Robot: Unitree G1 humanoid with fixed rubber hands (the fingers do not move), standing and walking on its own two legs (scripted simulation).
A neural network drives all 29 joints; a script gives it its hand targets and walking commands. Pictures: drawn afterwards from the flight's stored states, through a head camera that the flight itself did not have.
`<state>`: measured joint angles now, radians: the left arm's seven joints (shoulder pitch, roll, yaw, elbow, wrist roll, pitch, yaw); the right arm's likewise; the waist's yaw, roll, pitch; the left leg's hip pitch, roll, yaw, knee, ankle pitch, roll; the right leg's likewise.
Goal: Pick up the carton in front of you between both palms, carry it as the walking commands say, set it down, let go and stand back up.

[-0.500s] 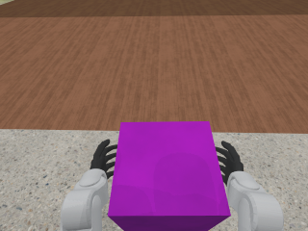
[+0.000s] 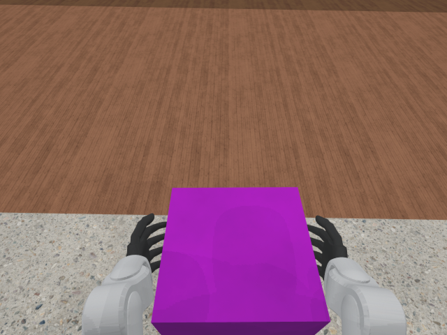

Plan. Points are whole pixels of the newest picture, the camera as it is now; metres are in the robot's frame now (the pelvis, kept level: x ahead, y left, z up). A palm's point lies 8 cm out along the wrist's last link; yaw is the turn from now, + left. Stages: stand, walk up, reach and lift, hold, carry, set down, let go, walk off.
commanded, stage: carry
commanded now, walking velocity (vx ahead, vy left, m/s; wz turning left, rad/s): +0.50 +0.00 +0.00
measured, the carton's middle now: (234, 275) +0.24 +0.00 +0.00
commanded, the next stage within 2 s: none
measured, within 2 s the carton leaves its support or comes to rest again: neither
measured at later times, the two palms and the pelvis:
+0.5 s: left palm (172, 128) +0.56 +0.13 +0.09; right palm (295, 123) +0.59 -0.17 +0.08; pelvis +0.34 -0.04 +0.00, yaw +4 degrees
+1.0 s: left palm (167, 54) +0.94 +0.19 +0.10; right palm (258, 53) +0.93 -0.11 +0.11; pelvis +0.68 +0.03 +0.00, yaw +0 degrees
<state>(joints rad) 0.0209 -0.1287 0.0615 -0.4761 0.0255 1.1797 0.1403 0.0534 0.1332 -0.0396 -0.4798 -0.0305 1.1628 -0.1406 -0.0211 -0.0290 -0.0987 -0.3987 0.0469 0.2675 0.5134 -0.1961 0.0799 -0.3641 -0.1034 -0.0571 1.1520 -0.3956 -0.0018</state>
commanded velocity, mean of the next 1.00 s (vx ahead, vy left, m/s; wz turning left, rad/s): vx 0.50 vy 0.00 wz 0.00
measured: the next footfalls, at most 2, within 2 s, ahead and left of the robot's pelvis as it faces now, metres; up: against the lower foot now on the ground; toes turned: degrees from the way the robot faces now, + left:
right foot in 0.38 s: +0.45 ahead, -0.12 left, +0.00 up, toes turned -10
left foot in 0.88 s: +0.79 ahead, +0.12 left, +0.00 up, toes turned +14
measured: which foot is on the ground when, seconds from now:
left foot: down 0.00-0.40, up 0.42-0.86, down 0.88-1.00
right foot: up 0.00-0.36, down 0.38-0.90, up 0.92-1.00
